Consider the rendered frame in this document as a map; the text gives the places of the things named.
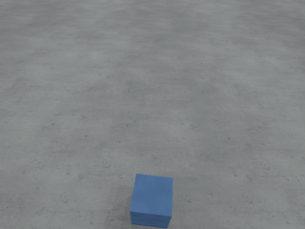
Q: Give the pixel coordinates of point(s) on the carton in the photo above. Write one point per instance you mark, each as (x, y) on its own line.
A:
(152, 201)

